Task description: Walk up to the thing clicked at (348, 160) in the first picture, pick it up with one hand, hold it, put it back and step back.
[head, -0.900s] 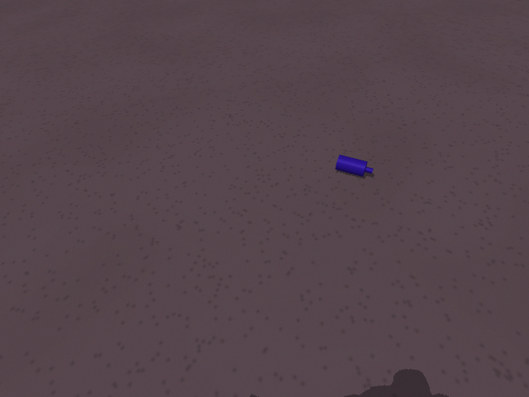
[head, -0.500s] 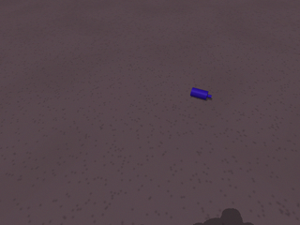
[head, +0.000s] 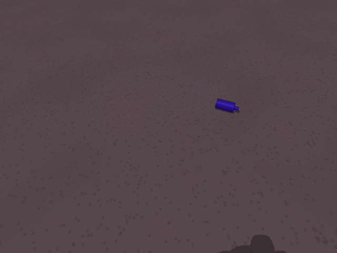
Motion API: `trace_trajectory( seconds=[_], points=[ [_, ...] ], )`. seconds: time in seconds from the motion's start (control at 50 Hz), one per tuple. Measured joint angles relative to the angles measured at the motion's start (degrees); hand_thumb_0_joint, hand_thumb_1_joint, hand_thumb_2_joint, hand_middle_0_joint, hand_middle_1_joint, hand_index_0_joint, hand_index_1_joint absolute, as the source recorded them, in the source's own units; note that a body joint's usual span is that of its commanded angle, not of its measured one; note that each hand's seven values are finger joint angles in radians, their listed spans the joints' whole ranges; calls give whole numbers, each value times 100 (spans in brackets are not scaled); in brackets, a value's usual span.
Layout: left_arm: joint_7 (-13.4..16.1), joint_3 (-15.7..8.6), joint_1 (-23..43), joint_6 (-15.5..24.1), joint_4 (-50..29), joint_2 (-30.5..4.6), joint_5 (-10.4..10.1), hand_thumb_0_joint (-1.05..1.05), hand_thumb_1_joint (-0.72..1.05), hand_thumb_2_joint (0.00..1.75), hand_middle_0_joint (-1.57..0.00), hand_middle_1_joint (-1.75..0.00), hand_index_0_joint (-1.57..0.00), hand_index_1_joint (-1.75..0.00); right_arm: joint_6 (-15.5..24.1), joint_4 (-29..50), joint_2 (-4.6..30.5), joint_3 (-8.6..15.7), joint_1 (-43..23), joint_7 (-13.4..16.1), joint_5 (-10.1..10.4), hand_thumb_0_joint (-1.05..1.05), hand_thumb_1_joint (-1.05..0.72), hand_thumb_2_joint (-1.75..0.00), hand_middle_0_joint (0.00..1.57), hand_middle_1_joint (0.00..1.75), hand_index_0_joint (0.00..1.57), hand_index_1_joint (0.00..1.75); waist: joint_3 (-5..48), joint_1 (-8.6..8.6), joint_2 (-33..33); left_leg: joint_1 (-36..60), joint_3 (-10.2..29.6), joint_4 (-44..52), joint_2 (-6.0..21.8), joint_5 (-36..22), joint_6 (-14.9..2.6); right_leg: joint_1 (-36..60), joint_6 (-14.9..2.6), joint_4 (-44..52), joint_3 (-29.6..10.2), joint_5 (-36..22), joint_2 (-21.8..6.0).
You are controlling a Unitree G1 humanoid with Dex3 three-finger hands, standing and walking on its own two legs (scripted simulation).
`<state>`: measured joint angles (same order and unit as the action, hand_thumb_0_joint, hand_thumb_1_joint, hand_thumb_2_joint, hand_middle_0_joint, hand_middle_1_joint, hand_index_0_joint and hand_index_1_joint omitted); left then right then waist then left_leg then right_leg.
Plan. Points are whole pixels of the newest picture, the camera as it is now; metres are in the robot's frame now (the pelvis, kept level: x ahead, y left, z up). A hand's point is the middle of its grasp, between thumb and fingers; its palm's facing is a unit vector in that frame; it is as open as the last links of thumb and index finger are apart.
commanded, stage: stand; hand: left
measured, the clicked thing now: (227, 106) +1.33 -0.43 -0.74
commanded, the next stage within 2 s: walk up in 0.22 s
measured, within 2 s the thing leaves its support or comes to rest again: neither
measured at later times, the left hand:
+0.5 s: hand out of the picture +0.15 +0.23 -0.14, palm faces -0.18 -0.90 -0.39, open 7.4 cm
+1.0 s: hand (152, 185) +0.37 +0.10 -0.19, palm faces -0.36 -0.88 -0.31, open 7.4 cm
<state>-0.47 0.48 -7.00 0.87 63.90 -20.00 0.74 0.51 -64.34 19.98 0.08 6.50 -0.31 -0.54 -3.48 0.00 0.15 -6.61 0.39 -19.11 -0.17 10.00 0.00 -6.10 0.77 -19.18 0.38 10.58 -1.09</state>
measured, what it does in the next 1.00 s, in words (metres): walks ahead, turning right: right foot, then left foot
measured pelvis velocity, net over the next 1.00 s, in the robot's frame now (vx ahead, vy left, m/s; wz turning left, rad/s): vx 0.25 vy -0.14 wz -0.35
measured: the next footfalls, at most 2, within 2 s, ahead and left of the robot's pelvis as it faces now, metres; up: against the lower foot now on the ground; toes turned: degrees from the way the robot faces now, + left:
right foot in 0.54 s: +0.16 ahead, -0.26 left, +0.00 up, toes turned -17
left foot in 0.94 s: +0.39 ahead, -0.06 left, +0.00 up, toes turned -12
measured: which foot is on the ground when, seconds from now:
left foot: down 0.00-0.56, up 0.58-0.92, down 0.94-1.00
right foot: down 0.00-0.26, up 0.28-0.52, down 0.54-0.96, up 0.98-1.00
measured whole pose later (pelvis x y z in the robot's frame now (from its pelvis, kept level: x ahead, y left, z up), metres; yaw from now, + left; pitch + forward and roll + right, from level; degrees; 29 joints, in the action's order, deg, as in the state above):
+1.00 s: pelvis +0.25 -0.14 -0.03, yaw -20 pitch -3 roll +0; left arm -3.7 -3.1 -19.5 1.6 51.3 -23.6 1.4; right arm 5.7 -50.2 23.6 4.9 15.9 -2.7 -2.1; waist -3.6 0.3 -3.3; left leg -21.3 -7.2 -38.8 3.5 14.7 -1.3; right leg -13.6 -2.5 -51.9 -4.9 27.2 1.4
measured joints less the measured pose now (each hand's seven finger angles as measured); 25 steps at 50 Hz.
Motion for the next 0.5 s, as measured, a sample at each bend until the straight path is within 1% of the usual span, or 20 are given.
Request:
trace_trajectory(
  seconds=[0.22, 0.24, 0.26, 0.28, 0.32, 0.36, 0.4, 0.44, 0.5],
  points=[
    [6, 7, -4, -4, -4, 9, 12, 1, 90, 90, -20, -30, -20, -30, -16, -14, 6, -8, 0, 5, 1, 1, -90, -90, 20, 30, 21, 30, -9, -3, 7, -4, 17, 5, 16, 14, 15, 9, -13, 23, 17, 8, 16],
    [-59, -71, -61, -40, -98, 3, 60, 1, 90, 90, -20, -30, -20, -30, -5, 44, 2, 48, 22, -26, -39, 1, -90, -90, 20, 30, 21, 30, 14, 22, -4, -47, -35, -80, 28, 120, -29, -79, -56, -125, -32, 157, 31],
    [-146, -157, -154, -75, -211, -29, 105, 1, 90, 90, -20, -30, -20, -30, 55, 135, 0, 126, 60, -59, -82, 1, -90, -90, 20, 30, 21, 30, 46, 59, -35, -89, -129, -200, 38, 279, -79, -252, -119, -468, -114, 527, 41],
    [-229, -226, -244, -130, -291, -72, 142, 1, 90, 90, -20, -30, -20, -30, 134, 239, 13, 203, 103, -80, -118, 1, -90, -90, 20, 30, 21, 30, 81, 91, -59, -104, -246, -262, 62, 338, -107, -514, -156, -1016, -146, 856, 41],
    [-364, -332, -376, -251, -379, -174, 213, 1, 90, 90, -20, -30, -20, -30, 262, 451, 74, 322, 185, -83, -141, 1, -90, -90, 20, 30, 21, 30, 122, 65, -58, -89, -430, -305, 153, 342, -101, -1105, -166, -2173, -176, 1128, 52],
    [-479, -424, -433, -304, -450, -315, 228, 1, 90, 90, -20, -30, -20, -30, 345, 598, 153, 402, 316, -58, -160, 1, -90, -90, 20, 30, 21, 30, 117, -4, -86, 4, -515, -262, 217, 404, -60, -1549, -164, -2885, -239, 1122, -30],
    [-584, -512, -482, -302, -572, -446, 206, 1, 90, 90, -20, -30, -20, -30, 358, 653, 270, 467, 459, -52, -198, 1, -90, -90, 20, 30, 21, 30, 102, -11, -95, 154, -591, -207, 305, 470, -18, -1804, -147, -3055, -254, 1080, -201],
    [-674, -579, -558, -280, -703, -545, 182, 1, 90, 90, -20, -30, -20, -30, 327, 662, 413, 532, 552, -63, -233, 1, -90, -90, 20, 30, 21, 30, 84, 30, -62, 320, -713, -237, 439, 597, 59, -1902, -131, -2813, -215, 1015, -383],
    [-748, -648, -660, -242, -803, -660, 175, 1, 91, 90, -20, -30, -20, -30, 300, 707, 617, 609, 620, -90, -271, 1, -90, -90, 20, 30, 21, 30, 74, 54, -19, 504, -907, -518, 635, 953, 194, -1827, -140, -2179, -127, 809, -596]
  ],
)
